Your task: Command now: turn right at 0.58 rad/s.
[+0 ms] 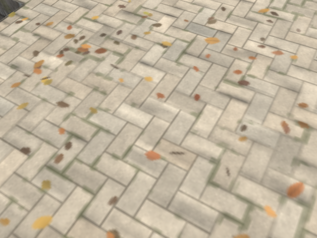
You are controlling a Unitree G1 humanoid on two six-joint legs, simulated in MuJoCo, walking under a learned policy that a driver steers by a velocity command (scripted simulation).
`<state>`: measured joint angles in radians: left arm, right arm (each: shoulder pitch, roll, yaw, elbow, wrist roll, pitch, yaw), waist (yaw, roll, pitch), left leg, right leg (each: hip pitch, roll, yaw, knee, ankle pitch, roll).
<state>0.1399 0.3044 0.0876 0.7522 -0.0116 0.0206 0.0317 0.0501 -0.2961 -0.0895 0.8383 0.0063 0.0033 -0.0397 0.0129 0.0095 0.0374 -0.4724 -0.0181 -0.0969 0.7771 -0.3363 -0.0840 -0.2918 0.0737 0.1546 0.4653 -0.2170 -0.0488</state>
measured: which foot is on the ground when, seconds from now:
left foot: up 0.00-0.10, down 0.12-0.54, up 0.56-1.00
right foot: down 0.00-0.12, up 0.14-0.52, down 0.54-1.00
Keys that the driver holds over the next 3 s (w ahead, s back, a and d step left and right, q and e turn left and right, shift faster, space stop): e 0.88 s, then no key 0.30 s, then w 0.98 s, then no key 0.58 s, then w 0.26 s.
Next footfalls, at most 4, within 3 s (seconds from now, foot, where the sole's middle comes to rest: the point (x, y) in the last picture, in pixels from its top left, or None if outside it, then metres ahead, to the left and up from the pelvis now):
0.12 left None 0.07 0.14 -0.78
0.54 right None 0.00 -0.13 -0.78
1.04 left None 0.12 0.06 -0.78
1.36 right None -0.06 -0.12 -0.78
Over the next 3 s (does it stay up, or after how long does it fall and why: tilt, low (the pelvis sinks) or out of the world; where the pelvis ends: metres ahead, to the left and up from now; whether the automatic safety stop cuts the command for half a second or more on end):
stays up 0.51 -0.37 -0.02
